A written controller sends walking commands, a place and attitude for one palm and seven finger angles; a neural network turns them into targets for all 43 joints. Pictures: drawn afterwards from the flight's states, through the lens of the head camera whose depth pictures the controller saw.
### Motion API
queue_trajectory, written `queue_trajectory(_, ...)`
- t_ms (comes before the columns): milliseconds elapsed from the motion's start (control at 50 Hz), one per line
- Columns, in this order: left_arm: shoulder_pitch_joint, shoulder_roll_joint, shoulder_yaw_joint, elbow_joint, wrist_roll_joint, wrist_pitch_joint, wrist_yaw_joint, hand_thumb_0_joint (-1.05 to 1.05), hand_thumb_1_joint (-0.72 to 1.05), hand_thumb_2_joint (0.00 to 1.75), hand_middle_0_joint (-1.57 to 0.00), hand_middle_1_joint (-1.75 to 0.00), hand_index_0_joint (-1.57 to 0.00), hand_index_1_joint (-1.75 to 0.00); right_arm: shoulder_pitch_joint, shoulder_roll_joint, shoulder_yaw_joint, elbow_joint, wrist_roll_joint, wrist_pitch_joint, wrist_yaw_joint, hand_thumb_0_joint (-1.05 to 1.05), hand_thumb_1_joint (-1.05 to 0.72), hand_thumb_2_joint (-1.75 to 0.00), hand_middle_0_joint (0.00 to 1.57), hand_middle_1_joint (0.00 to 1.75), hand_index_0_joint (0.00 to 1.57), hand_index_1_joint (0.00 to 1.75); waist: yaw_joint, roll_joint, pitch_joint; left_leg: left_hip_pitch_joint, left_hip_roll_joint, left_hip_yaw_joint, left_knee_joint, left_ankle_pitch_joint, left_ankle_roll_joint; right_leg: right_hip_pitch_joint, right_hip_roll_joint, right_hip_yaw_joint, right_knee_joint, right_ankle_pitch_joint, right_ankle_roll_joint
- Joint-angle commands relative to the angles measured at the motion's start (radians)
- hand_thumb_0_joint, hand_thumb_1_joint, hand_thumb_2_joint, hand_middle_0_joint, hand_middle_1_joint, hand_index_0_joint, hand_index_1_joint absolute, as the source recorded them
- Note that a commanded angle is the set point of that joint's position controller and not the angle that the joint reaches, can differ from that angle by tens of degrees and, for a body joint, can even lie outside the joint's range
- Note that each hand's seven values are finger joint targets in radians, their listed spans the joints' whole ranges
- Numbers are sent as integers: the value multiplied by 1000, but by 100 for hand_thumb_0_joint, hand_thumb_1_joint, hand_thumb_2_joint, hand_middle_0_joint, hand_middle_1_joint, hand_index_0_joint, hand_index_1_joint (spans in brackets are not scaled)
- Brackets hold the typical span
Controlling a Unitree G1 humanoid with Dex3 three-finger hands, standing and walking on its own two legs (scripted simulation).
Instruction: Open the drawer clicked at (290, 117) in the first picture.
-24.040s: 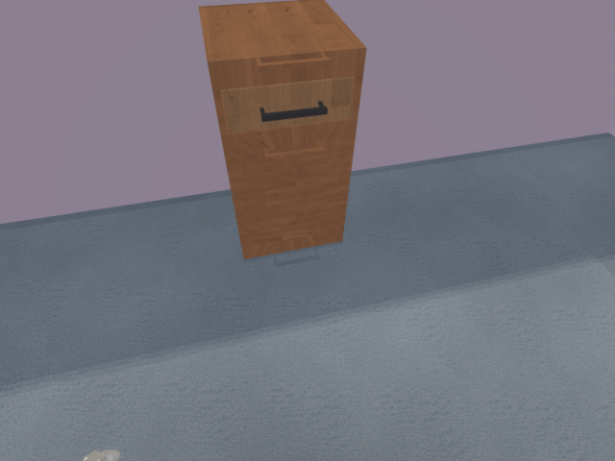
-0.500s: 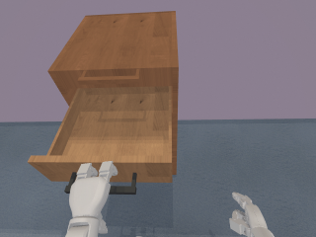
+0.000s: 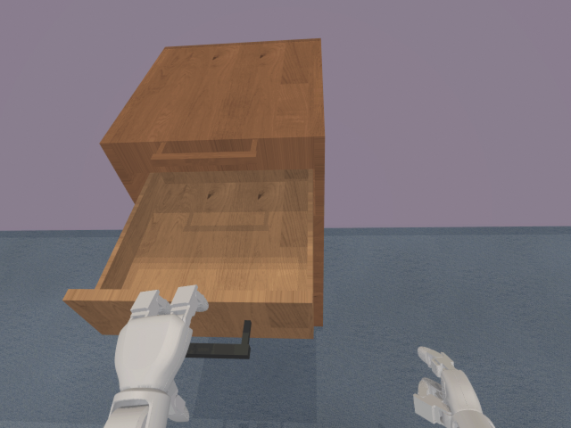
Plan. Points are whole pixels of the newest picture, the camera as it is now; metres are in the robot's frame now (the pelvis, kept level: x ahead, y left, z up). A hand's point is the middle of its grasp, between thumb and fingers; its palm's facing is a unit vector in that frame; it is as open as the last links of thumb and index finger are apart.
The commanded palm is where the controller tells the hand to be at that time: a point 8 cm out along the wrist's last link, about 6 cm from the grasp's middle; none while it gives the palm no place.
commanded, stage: lift the hand off the handle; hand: left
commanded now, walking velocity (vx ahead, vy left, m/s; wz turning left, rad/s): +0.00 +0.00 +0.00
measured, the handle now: (190, 338) +0.26 +0.19 -0.05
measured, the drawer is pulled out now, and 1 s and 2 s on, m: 0.29 0.29 0.29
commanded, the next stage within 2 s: draw the hand back to the body in 1.08 s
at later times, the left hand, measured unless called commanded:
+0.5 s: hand (177, 336) +0.22 +0.17 +0.05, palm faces +0.07 -0.16 -0.98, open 13.8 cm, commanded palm +0.19 +0.17 +0.11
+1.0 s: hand (160, 329) +0.22 +0.18 +0.09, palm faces +0.09 -0.17 -0.98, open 13.8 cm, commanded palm +0.18 +0.18 +0.14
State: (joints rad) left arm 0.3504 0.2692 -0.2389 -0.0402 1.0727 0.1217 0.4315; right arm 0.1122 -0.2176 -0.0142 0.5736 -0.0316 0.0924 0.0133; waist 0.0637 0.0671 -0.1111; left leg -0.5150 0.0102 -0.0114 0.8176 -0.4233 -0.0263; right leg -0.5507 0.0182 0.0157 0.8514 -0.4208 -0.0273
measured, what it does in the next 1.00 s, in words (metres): stands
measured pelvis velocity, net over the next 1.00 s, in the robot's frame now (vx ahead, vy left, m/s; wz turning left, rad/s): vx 0.00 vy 0.00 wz -0.01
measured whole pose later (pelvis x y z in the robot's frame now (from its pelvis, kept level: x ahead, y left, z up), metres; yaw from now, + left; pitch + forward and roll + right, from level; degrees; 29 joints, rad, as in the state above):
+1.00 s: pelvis +0.00 +0.00 +0.02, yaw -1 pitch +1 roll +1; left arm 0.37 0.32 -0.23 -0.28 1.02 0.15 0.24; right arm 0.09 -0.23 0.00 0.59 -0.02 0.09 0.04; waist 0.10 0.09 -0.06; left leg -0.29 0.02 0.00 0.62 -0.34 -0.02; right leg -0.34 0.02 0.03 0.66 -0.34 -0.03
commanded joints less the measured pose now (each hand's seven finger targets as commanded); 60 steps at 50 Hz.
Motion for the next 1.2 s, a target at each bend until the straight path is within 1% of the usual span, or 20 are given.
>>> queue_trajectory(0, -103, 92, 67, -223, 7, -4, 27, 0, -50, 30, -30, -120, -30, -120, -141, -76, -22, -169, 2, -50, -5, 0, -90, -90, 20, 30, 20, 30, 1, -93, -152, 105, -47, 36, -103, 208, 53, 96, 4, 2, -179, 264, -13)
queue_trajectory(40, -110, 118, 95, -214, 2, 0, 18, 0, -50, 30, -30, -120, -30, -120, -148, -79, -21, -167, 8, -49, -8, 0, -90, -90, 20, 30, 20, 30, 0, -108, -140, 105, -44, 34, -116, 202, 50, 105, 6, 8, -194, 251, -14)
queue_trajectory(100, -161, 89, 55, -246, 5, 3, 8, 0, -50, 30, -30, -120, -30, -120, -149, -76, -23, -166, 6, -50, -7, 0, -90, -90, 20, 30, 20, 30, 0, -72, -146, 134, -43, 35, -128, 206, 53, 100, 5, -3, -197, 229, -15)
queue_trajectory(200, -98, 75, 36, -274, -4, 4, -16, 0, -50, 30, -30, -120, -30, -120, -148, -72, -22, -176, 10, -51, 8, 0, -90, -90, 20, 30, 20, 30, 10, -97, -140, 151, -38, 33, -143, 252, 52, 126, 9, -11, -198, 266, -17)
queue_trajectory(300, -140, 105, 56, -281, 10, 18, -26, 0, -50, 30, -30, -120, -30, -120, -160, -71, -16, -173, 13, -48, 11, 0, -90, -90, 20, 30, 20, 30, 16, -86, -112, 161, -35, 35, -163, 239, 52, 130, 12, -2, -217, 243, -18)
queue_trajectory(360, -130, 99, 54, -303, 6, 23, -32, 0, -50, 30, -30, -120, -30, -120, -165, -68, -14, -173, 14, -51, 14, 0, -90, -90, 20, 30, 20, 30, 26, -73, -140, 182, -35, 35, -175, 266, 50, 165, 12, 2, -218, 269, -21)
queue_trajectory(420, -70, 99, 54, -332, -13, 24, -46, 0, -50, 30, -30, -120, -30, -120, -170, -67, -15, -173, 19, -53, 20, 0, -90, -90, 20, 30, 20, 30, 29, -88, -133, 195, -36, 38, -176, 312, 51, 193, 11, 9, -221, 350, -19)
queue_trajectory(460, -82, 100, 49, -345, -17, 27, -58, 0, -50, 30, -30, -120, -30, -120, -170, -70, -12, -171, 17, -52, 24, 0, -90, -90, 20, 30, 20, 30, 22, -110, -117, 193, -34, 39, -183, 299, 53, 194, 8, 13, -234, 335, -14)
queue_trajectory(520, -75, 124, 73, -362, -14, 22, -70, 0, -50, 30, -30, -120, -30, -120, -180, -69, -13, -168, 18, -53, 24, 0, -90, -90, 20, 30, 20, 30, 26, -101, -92, 200, -37, 43, -190, 290, 52, 192, 7, 28, -255, 327, -14)
queue_trajectory(580, -68, 133, 79, -403, -17, 12, -80, 0, -50, 30, -30, -120, -30, -120, -181, -67, -14, -167, 18, -56, 26, 0, -90, -90, 20, 30, 20, 30, 30, -81, -112, 228, -38, 42, -195, 306, 52, 207, 8, 34, -260, 337, -18)
queue_trajectory(640, -64, 119, 66, -406, -26, 10, -93, 0, -50, 30, -30, -120, -30, -120, -189, -67, -12, -171, 17, -56, 28, 0, -90, -90, 20, 30, 20, 30, 27, -100, -82, 230, -37, 38, -204, 291, 53, 201, 6, 34, -282, 307, -15)
queue_trajectory(680, -88, 159, 110, -408, -25, 6, -93, 0, -50, 30, -30, -120, -30, -120, -188, -68, -14, -159, 17, -57, 22, 0, -90, -90, 20, 30, 20, 30, 32, -104, -80, 236, -37, 42, -211, 280, 54, 207, 5, 41, -294, 297, -14)
queue_trajectory(760, -75, 146, 99, -428, -28, 6, -105, 0, -50, 30, -30, -120, -30, -120, -184, -67, -10, -162, 15, -62, 21, 0, -90, -90, 20, 30, 20, 30, 36, -102, -97, 250, -38, 44, -220, 297, 55, 228, 1, 36, -301, 307, -12)
queue_trajectory(820, -72, 164, 115, -437, -44, 8, -123, 0, -50, 30, -30, -120, -30, -120, -203, -69, -10, -158, 22, -60, 19, 0, -90, -90, 20, 30, 20, 30, 38, -104, -71, 255, -38, 46, -237, 300, 55, 236, 0, 33, -317, 318, -10)
queue_trajectory(860, -99, 132, 71, -452, -42, 15, -139, 0, -50, 30, -30, -120, -30, -120, -196, -69, -6, -162, 19, -58, 22, 0, -90, -90, 20, 30, 20, 30, 34, -86, -77, 267, -35, 46, -246, 293, 58, 235, -5, 21, -324, 283, -8)
queue_trajectory(900, -107, 161, 102, -445, -43, 14, -147, 0, -50, 30, -30, -120, -30, -120, -198, -72, -7, -156, 19, -57, 18, 0, -90, -90, 20, 30, 20, 30, 39, -94, -65, 269, -36, 47, -254, 294, 58, 241, -2, 24, -334, 282, -8)
queue_trajectory(960, -82, 137, 71, -483, -43, 13, -160, 0, -50, 30, -30, -120, -30, -120, -196, -67, -4, -165, 20, -59, 28, 0, -90, -90, 20, 30, 20, 30, 44, -82, -90, 286, -32, 45, -262, 322, 58, 264, -2, 14, -329, 302, -11)
queue_trajectory(1040, -28, 171, 124, -456, -50, 11, -162, 0, -50, 30, -30, -120, -30, -120, -219, -72, -2, -165, 27, -56, 31, 0, -90, -90, 20, 30, 20, 30, 53, -102, -54, 270, -31, 43, -278, 324, 48, 284, 5, 34, -342, 325, -15)
queue_trajectory(1160, -31, 140, 89, -495, -37, 4, -157, 0, -50, 30, -30, -120, -30, -120, -197, -68, -5, -171, 22, -58, 40, 0, -90, -90, 20, 30, 20, 30, 50, -75, -71, 286, -28, 45, -275, 323, 54, 264, 5, 15, -340, 287, -17)
queue_trajectory(1180, -74, 162, 109, -502, -43, -1, -155, 0, -50, 30, -30, -120, -30, -120, -211, -72, -7, -160, 23, -54, 35, 0, -90, -90, 20, 30, 20, 30, 43, -78, -58, 289, -27, 39, -286, 315, 51, 262, 8, 22, -347, 287, -19)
